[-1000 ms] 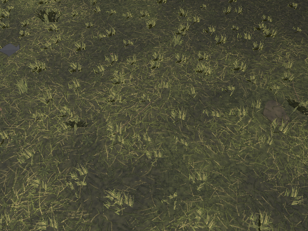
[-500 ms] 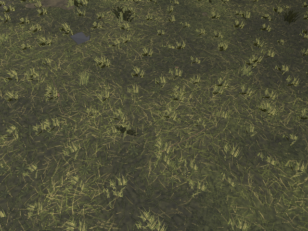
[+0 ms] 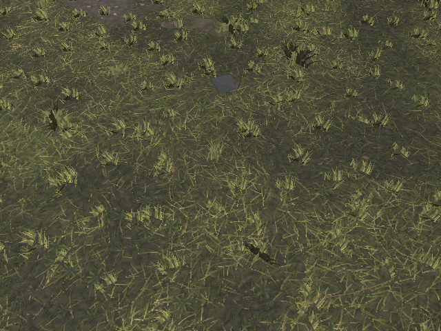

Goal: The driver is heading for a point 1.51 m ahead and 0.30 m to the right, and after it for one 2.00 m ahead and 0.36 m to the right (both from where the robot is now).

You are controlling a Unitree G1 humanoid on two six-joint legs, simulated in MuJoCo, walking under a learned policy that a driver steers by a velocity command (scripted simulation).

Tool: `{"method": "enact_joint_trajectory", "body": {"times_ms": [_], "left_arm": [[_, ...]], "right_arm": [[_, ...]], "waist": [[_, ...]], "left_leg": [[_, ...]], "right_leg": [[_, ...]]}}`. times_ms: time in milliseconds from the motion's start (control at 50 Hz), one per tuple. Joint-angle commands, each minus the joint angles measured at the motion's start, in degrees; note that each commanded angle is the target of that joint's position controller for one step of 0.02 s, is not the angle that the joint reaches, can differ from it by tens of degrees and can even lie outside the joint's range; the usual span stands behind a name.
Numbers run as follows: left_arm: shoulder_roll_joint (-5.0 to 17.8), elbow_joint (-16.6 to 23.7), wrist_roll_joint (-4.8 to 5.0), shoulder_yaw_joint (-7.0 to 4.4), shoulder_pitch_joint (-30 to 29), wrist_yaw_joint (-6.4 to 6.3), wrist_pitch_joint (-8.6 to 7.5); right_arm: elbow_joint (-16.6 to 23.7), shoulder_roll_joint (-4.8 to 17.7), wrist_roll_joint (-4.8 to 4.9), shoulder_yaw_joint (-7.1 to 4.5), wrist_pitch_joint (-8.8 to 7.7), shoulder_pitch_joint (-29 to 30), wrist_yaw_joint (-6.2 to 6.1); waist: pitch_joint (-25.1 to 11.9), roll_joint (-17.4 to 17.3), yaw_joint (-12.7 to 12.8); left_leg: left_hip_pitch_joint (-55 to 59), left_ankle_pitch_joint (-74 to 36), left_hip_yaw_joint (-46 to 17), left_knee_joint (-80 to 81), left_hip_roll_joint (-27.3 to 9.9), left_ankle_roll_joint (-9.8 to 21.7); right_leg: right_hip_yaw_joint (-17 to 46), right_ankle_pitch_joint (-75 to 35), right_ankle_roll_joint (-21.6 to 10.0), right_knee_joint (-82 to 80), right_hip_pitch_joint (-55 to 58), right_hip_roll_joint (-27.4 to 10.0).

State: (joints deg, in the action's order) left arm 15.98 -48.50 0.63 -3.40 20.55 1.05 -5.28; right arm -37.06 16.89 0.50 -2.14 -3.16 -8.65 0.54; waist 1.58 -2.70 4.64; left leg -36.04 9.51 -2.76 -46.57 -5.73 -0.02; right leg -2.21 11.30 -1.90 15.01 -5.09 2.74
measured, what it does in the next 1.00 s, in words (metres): walks ahead: left foot, then right foot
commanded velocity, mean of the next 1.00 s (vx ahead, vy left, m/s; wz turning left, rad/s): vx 0.27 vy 0.00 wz -0.02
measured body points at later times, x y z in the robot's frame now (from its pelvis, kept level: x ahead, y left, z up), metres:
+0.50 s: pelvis +0.26 +0.07 +0.00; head +0.29 +0.08 +0.45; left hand +0.45 +0.32 -0.10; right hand +0.31 -0.21 -0.11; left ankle +0.23 +0.15 -0.75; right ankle +0.42 -0.09 -0.69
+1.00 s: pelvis +0.38 +0.07 -0.01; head +0.40 +0.08 +0.43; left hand +0.53 +0.33 -0.14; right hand +0.46 -0.23 -0.13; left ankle +0.39 +0.19 -0.75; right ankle +0.46 -0.05 -0.74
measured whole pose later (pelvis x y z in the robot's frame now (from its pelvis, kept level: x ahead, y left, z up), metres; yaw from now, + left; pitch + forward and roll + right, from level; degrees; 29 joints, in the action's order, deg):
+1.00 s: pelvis +0.38 +0.07 -0.01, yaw -3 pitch +0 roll +0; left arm 16.7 -47.6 0.8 -3.5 6.5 -1.2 1.6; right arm -47.3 16.2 -1.0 -3.4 1.1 -12.0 -2.8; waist 2.8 1.6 0.9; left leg -16.6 14.7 -1.0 -32.1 -0.6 -0.4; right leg 2.9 9.9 -1.1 30.1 -22.7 2.4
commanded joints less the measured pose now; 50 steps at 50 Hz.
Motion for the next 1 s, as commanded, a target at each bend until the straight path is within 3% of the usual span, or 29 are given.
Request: {"method": "enact_joint_trajectory", "body": {"times_ms": [20,100,140,160,180,200,220,240,260,280,300,400,460,560,600,620,640,660,680,700,720,740,780,820,860,920,960,980,1000], "left_arm": [[10.71,4.05,0.73,-2.21,-3.93,-0.16,-0.68],[12.03,2.09,1.33,-2.45,-0.92,-0.24,0.60],[12.43,1.77,1.30,-2.39,-1.69,-0.48,1.39],[10.77,1.64,0.93,-1.73,-1.08,-0.59,1.57],[7.48,3.11,-0.56,-0.22,-1.04,-0.76,1.45],[1.34,4.69,-0.44,1.63,5.02,-0.58,0.35],[7.38,3.85,0.74,0.36,2.13,-0.33,-0.51],[9.99,5.29,1.90,-0.48,-2.58,-0.04,-0.99],[9.26,5.73,1.49,-0.26,-5.29,-0.23,-1.09],[8.73,5.86,0.43,-0.36,-6.55,-0.33,-0.95],[8.13,5.66,0.22,-0.44,-5.73,-0.21,-0.50],[4.46,5.79,-1.07,0.41,-7.42,-0.69,1.58],[2.78,6.61,-1.05,1.21,-12.62,-0.08,1.19],[4.85,7.93,-1.08,0.66,-17.51,0.97,0.68],[6.12,7.22,-1.60,0.06,-15.32,1.08,0.46],[7.11,5.90,-2.02,-0.44,-12.06,0.82,0.33],[10.54,5.52,-2.47,-1.20,-9.42,0.22,0.25],[11.76,5.55,-3.15,-1.12,-8.27,-0.31,0.85],[6.55,5.04,-2.44,0.05,-6.83,-0.43,1.86],[4.67,4.57,-1.16,0.83,-7.76,-0.12,2.39],[4.70,4.56,-0.86,0.88,-10.92,0.03,2.73],[4.67,4.98,-0.94,1.03,-14.18,0.11,2.97],[6.43,5.36,-1.73,0.38,-19.14,-0.09,3.66],[8.51,5.44,-1.69,-0.66,-19.75,-0.56,4.35],[9.68,5.21,-0.83,-1.45,-18.88,-1.16,4.73],[9.50,5.14,0.06,-1.88,-19.01,-2.15,5.63],[8.03,5.15,0.64,-1.67,-18.55,-2.72,6.28],[5.99,5.89,0.46,-1.23,-18.71,-2.71,6.29],[4.21,7.47,0.42,-0.98,-19.74,-2.59,6.11]], "right_arm": [[4.13,2.39,0.24,-0.15,-1.16,3.64,0.65],[5.89,4.12,0.66,-0.82,-1.33,7.15,1.28],[4.65,5.79,0.35,-1.94,-1.36,2.04,1.24],[2.34,8.13,0.16,-3.34,-1.20,-5.59,0.85],[0.73,12.33,-0.29,-4.68,-0.87,-15.62,0.16],[0.15,17.75,-0.83,-5.46,-0.59,-17.94,0.28],[0.40,11.93,-0.22,-4.08,-0.82,-17.80,0.62],[0.63,9.73,-0.18,-3.19,-1.16,-14.11,0.75],[0.91,8.48,-0.41,-2.78,-1.30,-10.78,0.84],[0.93,7.05,-0.70,-2.37,-1.39,-8.25,1.02],[1.02,6.19,-1.16,-2.09,-1.65,-6.81,1.03],[-1.37,7.34,-0.80,-2.58,-2.63,-5.72,0.36],[-2.88,8.03,-0.78,-2.65,-1.74,-6.76,-0.50],[-6.31,8.66,-0.33,-2.67,-0.39,-9.41,-1.05],[-7.09,8.50,0.03,-2.67,0.25,-8.32,-1.27],[-7.40,7.80,0.04,-2.46,0.45,-8.39,-1.37],[-7.27,6.60,-1.02,-1.96,0.18,-10.40,-1.46],[-7.81,2.83,-2.01,-0.60,-0.28,-17.90,-1.14],[-8.99,2.39,-1.46,-0.09,0.31,-18.21,-1.09],[-8.39,5.79,-0.24,-0.99,1.31,-14.76,-1.05],[-7.99,6.28,0.29,-1.44,2.54,-11.89,-1.54],[-7.88,6.24,0.02,-1.70,3.85,-10.21,-2.11],[-7.92,5.42,-0.57,-1.83,5.53,-9.88,-3.01],[-8.84,4.80,-0.82,-1.94,5.43,-10.67,-3.61],[-9.13,4.84,-0.71,-2.20,5.01,-10.00,-3.75],[-9.18,4.06,-0.82,-2.34,4.31,-9.02,-3.54],[-9.24,4.84,-1.28,-2.79,3.76,-10.12,-3.37],[-8.94,8.55,-1.95,-3.73,3.68,-11.23,-3.63],[-9.22,12.16,-2.30,-4.86,3.92,-10.14,-3.72]], "waist": [[1.16,6.17,-1.18],[1.91,6.63,-1.09],[-0.79,6.59,-5.01],[-5.63,5.39,-8.55],[-13.71,-0.63,-12.62],[-19.87,-16.60,-8.84],[-18.87,-10.15,-10.90],[-11.33,-7.16,-10.31],[-7.71,-3.22,-8.92],[-4.81,-1.86,-7.47],[-4.31,-2.85,-5.66],[-1.96,-0.37,-3.17],[-2.26,-1.11,-5.10],[-2.98,-1.84,-6.48],[-3.88,-1.59,-4.56],[-5.50,-0.60,-3.07],[-9.51,3.33,-3.08],[-17.11,11.40,-6.18],[-21.17,14.77,-3.80],[-18.20,11.41,-3.21],[-13.43,8.90,-3.89],[-9.34,7.82,-4.59],[-5.37,11.08,-6.60],[-5.23,11.94,-6.60],[-6.21,10.99,-5.90],[-5.83,10.67,-6.17],[-5.22,9.30,-7.37],[-4.22,2.88,-7.39],[-1.35,-10.21,-6.32]], "left_leg": [[5.19,-7.94,1.59,8.44,0.69,-0.54],[6.75,-6.21,1.96,14.28,1.98,1.45],[15.21,-4.61,4.13,17.53,4.18,3.32],[25.91,-4.01,5.02,18.10,5.39,4.87],[41.06,-4.04,-5.32,17.21,-3.93,8.21],[55.97,8.78,-33.30,24.99,-16.21,17.23],[54.69,16.82,-39.16,29.94,-15.83,16.95],[48.96,14.66,-31.22,30.23,-14.33,14.96],[42.51,7.98,-24.71,30.64,-11.92,14.05],[36.96,1.52,-20.00,31.91,-9.83,13.60],[33.17,-2.98,-17.02,33.36,-8.53,13.27],[26.98,-33.09,-4.72,34.98,-6.36,13.79],[25.82,-35.14,1.25,34.32,-3.07,11.19],[31.68,-31.00,-0.74,30.04,-5.34,10.17],[33.40,-29.79,-1.74,25.02,-5.28,8.82],[33.05,-29.88,-1.06,20.41,-3.04,7.26],[29.77,-23.39,0.87,13.38,0.67,4.41],[18.49,-1.15,1.55,2.21,4.61,0.87],[13.41,27.60,-0.66,-7.18,6.96,-1.85],[11.03,31.79,-2.88,-10.21,5.59,-2.54],[9.03,29.80,-2.61,-11.10,4.18,-3.03],[9.13,27.44,-2.16,-9.26,3.19,-3.51],[14.97,22.02,-1.14,-2.28,2.50,-4.17],[19.24,16.94,0.86,2.04,4.28,-3.80],[20.43,12.32,1.39,5.05,5.14,-3.10],[23.04,7.09,2.16,11.99,6.16,-1.57],[27.75,3.67,1.74,19.68,5.02,0.81],[29.42,6.69,-4.81,24.78,-1.67,3.89],[25.55,8.54,-13.56,30.79,-9.30,9.09]], "right_leg": [[7.82,-8.88,-9.93,-7.57,-4.90,-14.07],[8.29,-9.77,-7.97,-4.60,0.85,-17.10],[6.33,-20.29,-6.09,2.67,1.93,-16.18],[3.68,-26.58,-4.53,12.76,-0.18,-13.37],[0.62,-15.69,-1.96,30.38,-9.62,-10.20],[1.02,17.87,1.60,50.26,-30.36,-0.33],[8.00,21.25,1.13,57.34,-36.99,-2.50],[7.36,16.41,0.16,58.20,-40.51,-5.29],[6.18,11.41,0.05,56.04,-39.03,-7.71],[6.00,8.15,0.37,52.65,-37.17,-9.17],[6.47,5.75,0.66,50.71,-33.70,-10.41],[4.51,-0.18,4.01,39.20,-29.63,-9.26],[2.72,-11.81,3.84,25.63,-24.25,-7.13],[3.75,-14.65,1.67,16.44,-21.14,-4.89],[3.40,-13.60,-0.10,12.43,-17.77,-4.10],[2.73,-19.36,-1.29,8.85,-12.08,-3.48],[7.15,-41.94,-3.40,10.40,-2.97,-8.56],[17.36,-56.61,-11.63,14.84,13.38,-18.83],[24.54,-53.92,-17.28,12.69,15.79,-23.75],[24.91,-39.34,-16.31,9.58,11.32,-22.33],[23.69,-26.28,-14.11,6.84,6.18,-20.78],[22.11,-16.40,-12.56,4.01,0.05,-19.54],[19.30,-3.11,-9.98,-0.15,-10.53,-15.93],[17.06,-1.20,-9.66,-0.87,-13.92,-13.72],[17.61,1.10,-9.99,-0.89,-13.49,-13.73],[18.66,4.68,-8.85,0.11,-14.75,-12.91],[17.96,7.75,-5.74,3.02,-18.37,-10.32],[14.25,9.75,-2.70,9.33,-23.14,-7.00],[4.53,13.79,0.52,19.41,-27.43,0.80]]}}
